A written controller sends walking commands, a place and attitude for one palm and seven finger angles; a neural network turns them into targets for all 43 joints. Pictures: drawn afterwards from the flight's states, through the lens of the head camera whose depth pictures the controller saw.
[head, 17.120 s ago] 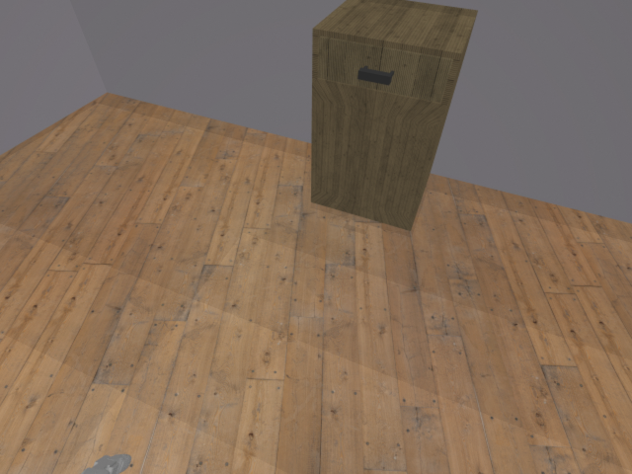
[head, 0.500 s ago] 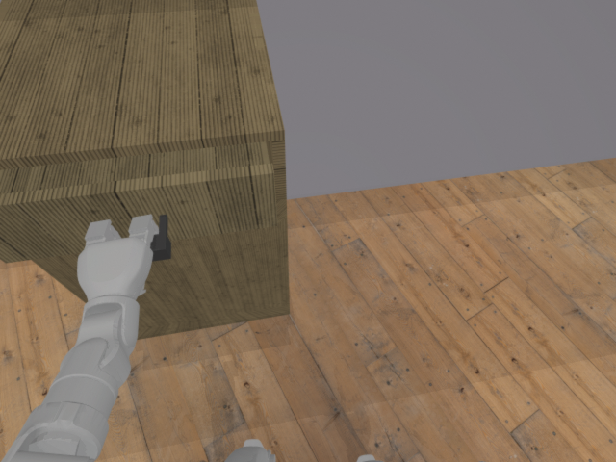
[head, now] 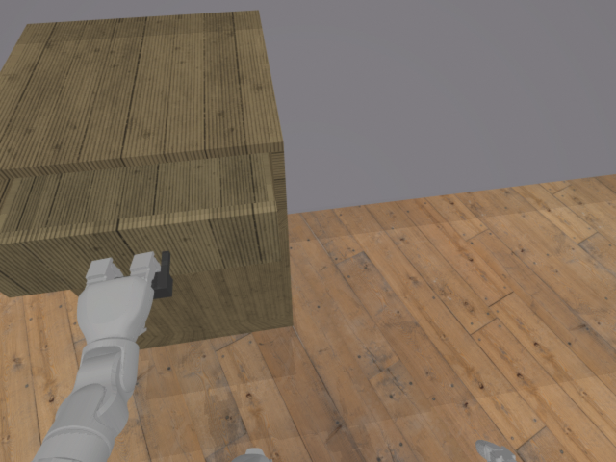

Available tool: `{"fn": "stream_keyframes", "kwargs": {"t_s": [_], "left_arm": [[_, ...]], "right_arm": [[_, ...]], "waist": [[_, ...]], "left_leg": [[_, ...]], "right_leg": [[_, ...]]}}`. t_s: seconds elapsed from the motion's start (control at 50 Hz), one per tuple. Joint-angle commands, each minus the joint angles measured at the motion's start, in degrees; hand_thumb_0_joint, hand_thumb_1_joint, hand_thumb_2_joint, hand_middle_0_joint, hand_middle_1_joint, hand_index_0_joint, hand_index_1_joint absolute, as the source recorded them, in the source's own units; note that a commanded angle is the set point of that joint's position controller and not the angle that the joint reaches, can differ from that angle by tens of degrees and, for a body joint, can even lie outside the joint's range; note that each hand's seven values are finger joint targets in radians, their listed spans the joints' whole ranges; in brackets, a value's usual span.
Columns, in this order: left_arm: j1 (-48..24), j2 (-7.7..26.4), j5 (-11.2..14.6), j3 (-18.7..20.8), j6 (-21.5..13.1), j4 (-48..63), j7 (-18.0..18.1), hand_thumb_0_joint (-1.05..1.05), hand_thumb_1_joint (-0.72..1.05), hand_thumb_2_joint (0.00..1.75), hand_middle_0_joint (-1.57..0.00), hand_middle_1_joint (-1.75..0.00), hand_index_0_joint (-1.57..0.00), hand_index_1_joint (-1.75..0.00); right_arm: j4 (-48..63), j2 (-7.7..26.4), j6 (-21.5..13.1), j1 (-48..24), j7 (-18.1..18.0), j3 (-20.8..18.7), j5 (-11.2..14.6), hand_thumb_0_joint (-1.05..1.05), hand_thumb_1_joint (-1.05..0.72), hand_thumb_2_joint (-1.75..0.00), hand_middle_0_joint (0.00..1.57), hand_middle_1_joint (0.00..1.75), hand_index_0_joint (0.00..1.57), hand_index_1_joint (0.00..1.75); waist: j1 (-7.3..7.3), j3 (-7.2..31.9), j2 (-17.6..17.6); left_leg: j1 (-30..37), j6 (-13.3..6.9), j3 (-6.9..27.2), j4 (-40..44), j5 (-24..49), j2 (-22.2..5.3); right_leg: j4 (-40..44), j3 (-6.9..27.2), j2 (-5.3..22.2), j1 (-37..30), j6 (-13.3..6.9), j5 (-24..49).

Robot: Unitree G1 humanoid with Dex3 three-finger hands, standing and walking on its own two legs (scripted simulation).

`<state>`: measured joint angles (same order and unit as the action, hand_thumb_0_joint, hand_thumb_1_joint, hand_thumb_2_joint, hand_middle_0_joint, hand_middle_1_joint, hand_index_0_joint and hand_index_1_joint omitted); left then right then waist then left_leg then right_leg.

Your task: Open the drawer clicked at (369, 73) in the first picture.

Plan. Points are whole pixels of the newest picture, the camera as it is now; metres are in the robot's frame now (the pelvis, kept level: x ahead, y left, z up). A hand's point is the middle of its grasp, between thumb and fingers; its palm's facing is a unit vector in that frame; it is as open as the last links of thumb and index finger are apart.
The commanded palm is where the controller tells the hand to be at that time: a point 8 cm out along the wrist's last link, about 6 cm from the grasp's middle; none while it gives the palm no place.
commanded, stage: pull the drawer open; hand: left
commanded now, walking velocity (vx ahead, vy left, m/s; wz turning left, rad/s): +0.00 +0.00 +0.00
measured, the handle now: (133, 275) +0.38 +0.27 -0.02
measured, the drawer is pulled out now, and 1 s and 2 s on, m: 0.12 0.23 0.30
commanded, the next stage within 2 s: open the thumb to release the handle in 1.70 s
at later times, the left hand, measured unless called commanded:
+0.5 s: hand (131, 361) +0.26 +0.25 -0.04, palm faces -0.02 -0.06 -1.00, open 6.5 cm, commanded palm +0.23 +0.25 +0.01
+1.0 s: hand (127, 400) +0.21 +0.24 -0.04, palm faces -0.03 -0.07 -1.00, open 6.5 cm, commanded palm +0.17 +0.24 +0.01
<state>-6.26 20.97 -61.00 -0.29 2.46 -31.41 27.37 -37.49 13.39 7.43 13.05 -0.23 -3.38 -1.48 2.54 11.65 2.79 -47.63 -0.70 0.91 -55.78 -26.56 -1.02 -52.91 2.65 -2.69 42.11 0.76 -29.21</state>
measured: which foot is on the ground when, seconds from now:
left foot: down 0.00-1.00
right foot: down 0.00-1.00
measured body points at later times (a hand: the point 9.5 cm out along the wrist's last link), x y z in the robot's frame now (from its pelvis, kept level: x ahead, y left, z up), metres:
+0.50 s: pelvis -0.01 -0.01 +0.00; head +0.05 -0.01 +0.44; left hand +0.26 +0.25 +0.01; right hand +0.15 -0.26 -0.11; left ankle +0.00 +0.11 -0.68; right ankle -0.04 -0.14 -0.68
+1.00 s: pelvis +0.00 -0.01 -0.01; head +0.05 -0.02 +0.44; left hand +0.21 +0.24 +0.01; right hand +0.18 -0.26 -0.11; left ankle +0.00 +0.11 -0.68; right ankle -0.04 -0.14 -0.68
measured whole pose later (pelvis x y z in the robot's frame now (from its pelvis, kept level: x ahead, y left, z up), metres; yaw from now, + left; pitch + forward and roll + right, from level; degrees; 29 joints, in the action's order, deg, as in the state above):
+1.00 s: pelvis +0.00 -0.01 -0.01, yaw +0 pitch +16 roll -1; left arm 19.4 18.5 -61.1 -2.7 3.7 -9.6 30.5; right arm -34.0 13.1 6.1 8.4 0.8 -2.4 -2.3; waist 0.6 11.2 2.5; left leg -45.4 0.2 1.0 -57.6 -27.9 -0.9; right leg -56.4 2.5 -2.6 40.5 -0.1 -31.4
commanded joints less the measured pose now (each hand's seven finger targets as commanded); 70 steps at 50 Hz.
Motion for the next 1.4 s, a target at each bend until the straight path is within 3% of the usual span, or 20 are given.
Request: {"fn": "stream_keyframes", "kwargs": {"t_s": [0.0,0.04,0.12,0.14,0.2,0.26,0.34,0.38,0.4,0.58,0.64,0.68,0.74,0.78,0.86,0.9,1.02,1.1,1.3,1.38], "left_arm": [[-2.50,9.14,0.24,4.58,0.43,11.53,3.48,0.00,0.90,0.90,-0.40,-1.35,-0.40,-1.35],[-1.12,7.87,0.24,3.71,0.71,12.67,3.92,0.00,0.90,0.90,-0.40,-1.35,-0.40,-1.35],[-0.02,9.34,0.28,5.23,1.17,15.21,4.49,0.00,0.90,0.90,-0.40,-1.35,-0.40,-1.35],[2.18,7.87,0.47,4.05,1.62,14.20,4.45,0.00,0.90,0.90,-0.40,-1.35,-0.40,-1.35],[3.20,8.53,0.43,4.81,1.72,15.11,4.55,0.00,0.90,0.90,-0.40,-1.35,-0.40,-1.35],[7.43,10.31,1.05,7.05,1.76,17.08,4.50,0.00,0.90,0.90,-0.40,-1.35,-0.40,-1.35],[7.80,8.16,0.93,5.03,1.97,17.38,4.54,0.00,0.90,0.90,-0.40,-1.35,-0.40,-1.35],[8.51,9.21,0.59,6.23,1.87,18.18,4.65,0.00,0.90,0.90,-0.40,-1.35,-0.40,-1.35],[8.12,8.31,0.64,5.13,1.89,17.96,4.57,0.00,0.90,0.90,-0.40,-1.35,-0.40,-1.35],[11.45,7.76,0.19,4.66,2.27,21.77,4.87,0.00,0.90,0.90,-0.40,-1.35,-0.40,-1.35],[17.11,5.95,0.79,3.41,2.62,22.12,4.64,0.00,0.90,0.90,-0.40,-1.35,-0.40,-1.35],[17.36,8.01,0.80,5.43,2.41,22.97,4.52,0.00,0.90,0.90,-0.40,-1.35,-0.40,-1.35],[21.60,6.78,1.06,4.66,2.35,24.53,4.55,0.00,0.90,0.90,-0.40,-1.35,-0.40,-1.35],[23.97,7.99,1.14,6.05,2.04,26.32,4.81,0.00,0.90,0.90,-0.40,-1.35,-0.40,-1.35],[27.99,6.80,1.37,5.52,2.18,28.07,5.30,0.00,0.90,0.90,-0.40,-1.35,-0.40,-1.35],[30.07,5.98,0.92,4.72,2.03,29.59,5.76,0.00,0.90,0.90,-0.40,-1.35,-0.40,-1.35],[35.27,5.62,0.97,4.58,1.58,34.12,6.74,0.00,0.90,0.90,-0.40,-1.35,-0.40,-1.35],[40.19,4.34,0.97,3.48,1.42,35.57,7.16,0.00,0.90,0.90,-0.40,-1.35,-0.40,-1.35],[40.39,4.56,0.14,3.77,0.32,37.29,7.89,0.00,0.90,0.90,-0.40,-1.35,-0.40,-1.35],[42.52,6.56,0.54,5.59,-0.10,38.61,7.70,0.00,0.90,0.90,-0.40,-1.35,-0.40,-1.35]], "right_arm": [[7.03,7.94,-2.68,-1.01,-0.42,-2.81,-0.13,0.00,-0.90,-0.90,0.20,0.30,0.20,0.30],[7.05,7.78,-2.91,-1.52,-0.32,-2.85,-0.16,0.00,-0.90,-0.90,0.20,0.30,0.20,0.30],[7.24,7.90,-3.03,-2.88,-0.46,-2.54,-0.30,0.00,-0.90,-0.90,0.20,0.30,0.20,0.30],[7.38,7.81,-3.31,-2.60,-0.42,-2.60,-0.19,0.00,-0.90,-0.90,0.20,0.30,0.20,0.30],[7.40,7.75,-3.51,-3.05,-0.58,-2.62,-0.24,0.00,-0.90,-0.90,0.20,0.30,0.20,0.30],[8.06,7.74,-3.62,-4.18,-0.56,-2.21,-0.35,0.00,-0.90,-0.90,0.20,0.30,0.20,0.30],[8.33,7.40,-3.90,-5.03,-0.59,-2.18,-0.15,0.00,-0.90,-0.90,0.20,0.30,0.20,0.30],[8.59,7.33,-3.73,-6.18,-0.76,-1.78,-0.26,0.00,-0.90,-0.90,0.20,0.30,0.20,0.30],[8.67,7.30,-3.94,-5.31,-0.81,-1.95,-0.27,0.00,-0.90,-0.90,0.20,0.30,0.20,0.30],[9.64,6.95,-3.89,-7.69,-0.74,-1.54,-0.38,0.00,-0.90,-0.90,0.20,0.30,0.20,0.30],[10.39,6.73,-4.20,-7.50,-0.59,-1.72,-0.33,0.00,-0.90,-0.90,0.20,0.30,0.20,0.30],[10.33,6.83,-3.95,-8.46,-0.63,-1.20,-0.33,0.00,-0.90,-0.90,0.20,0.30,0.20,0.30],[10.99,6.62,-4.29,-8.13,-0.40,-1.49,-0.34,0.00,-0.90,-0.90,0.20,0.30,0.20,0.30],[11.11,6.59,-4.06,-9.22,-0.14,-1.02,-0.44,0.00,-0.90,-0.90,0.20,0.30,0.20,0.30],[11.99,6.60,-4.21,-9.23,0.23,-1.17,-0.53,0.00,-0.90,-0.90,0.20,0.30,0.20,0.30],[12.36,6.23,-4.24,-9.39,0.43,-1.22,-0.67,0.00,-0.90,-0.90,0.20,0.30,0.20,0.30],[13.06,6.24,-4.09,-10.57,1.31,-1.03,-1.15,0.00,-0.90,-0.90,0.20,0.30,0.20,0.30],[14.01,5.97,-4.17,-10.71,1.74,-1.01,-1.16,0.00,-0.90,-0.90,0.20,0.30,0.20,0.30],[14.92,5.62,-3.87,-11.89,1.53,-0.59,-1.66,0.00,-0.90,-0.90,0.20,0.30,0.20,0.30],[15.30,5.46,-3.62,-13.05,1.48,0.11,-1.75,0.00,-0.90,-0.90,0.20,0.30,0.20,0.30]], "waist": [[-2.67,15.66,1.23],[-2.56,15.91,1.05],[-2.82,16.51,-0.34],[-2.69,14.11,0.49],[-2.87,14.18,-0.15],[-4.28,15.44,-0.04],[-3.25,11.65,-0.49],[-4.15,13.33,-0.01],[-3.37,11.63,-0.47],[-4.52,13.36,0.17],[-4.62,12.01,-0.58],[-5.22,13.04,-1.50],[-5.10,11.54,-0.98],[-6.03,12.99,-0.24],[-5.31,10.04,-1.36],[-5.72,10.44,0.41],[-6.21,12.43,-0.17],[-6.16,10.34,-0.08],[-6.06,8.67,-0.67],[-7.30,10.11,-0.66]], "left_leg": [[17.64,-1.00,-1.35,4.60,27.47,1.40],[18.17,-1.00,-1.40,4.56,27.22,1.34],[17.56,-0.98,-1.44,4.53,25.99,1.54],[17.10,-1.00,-1.49,4.82,25.20,1.69],[17.25,-1.11,-1.54,4.66,24.87,1.63],[16.77,-0.97,-1.58,4.75,25.66,1.95],[16.15,-1.06,-1.62,4.87,22.20,2.02],[16.05,-0.95,-1.77,4.95,21.85,2.17],[15.74,-1.04,-1.47,4.70,21.58,2.11],[17.15,-0.80,-1.32,4.75,21.52,2.18],[16.35,-0.95,-1.65,4.38,21.76,2.39],[15.85,-0.85,-1.62,4.37,22.05,2.47],[15.80,-0.87,-1.60,4.28,22.15,2.39],[16.08,-0.74,-1.63,4.23,23.06,2.45],[15.02,-0.79,-1.20,4.00,21.55,2.28],[15.58,-0.75,-1.21,3.62,22.54,2.32],[16.53,-0.70,-0.94,2.65,24.57,2.11],[16.57,-0.77,-0.76,2.25,24.86,1.95],[14.96,-0.83,-0.48,1.42,19.69,2.26],[14.83,-0.70,-0.65,1.22,18.98,2.73]], "right_leg": [[4.30,-5.33,-1.44,-5.67,-3.26,29.52],[4.40,-5.37,-1.43,-5.45,-3.20,29.25],[4.34,-5.00,-1.22,-6.32,-2.98,29.99],[4.58,-5.21,-1.27,-5.93,-3.16,29.26],[4.50,-5.13,-1.18,-6.14,-3.16,29.13],[4.20,-4.57,-0.98,-8.48,-3.28,31.63],[4.90,-4.92,-1.05,-6.15,-3.09,27.93],[4.55,-4.57,-0.89,-6.64,-3.00,27.57],[4.45,-4.93,-1.02,-5.89,-3.18,27.33],[4.08,-4.81,-0.92,-5.56,-3.23,25.67],[4.32,-4.55,-0.85,-6.77,-3.18,28.09],[3.87,-4.02,-0.72,-7.59,-3.08,29.38],[3.83,-4.29,-0.71,-7.53,-3.18,29.74],[3.34,-3.82,-0.59,-8.26,-3.22,31.12],[3.38,-4.20,-0.71,-7.04,-3.34,29.40],[2.63,-4.22,-0.75,-6.55,-3.48,29.59],[1.53,-4.20,-0.66,-6.21,-3.37,31.04],[1.26,-4.48,-0.69,-5.36,-3.44,30.21],[0.85,-4.20,-0.74,-2.51,-3.61,25.05],[0.69,-3.03,-0.51,-2.91,-3.67,24.93]]}}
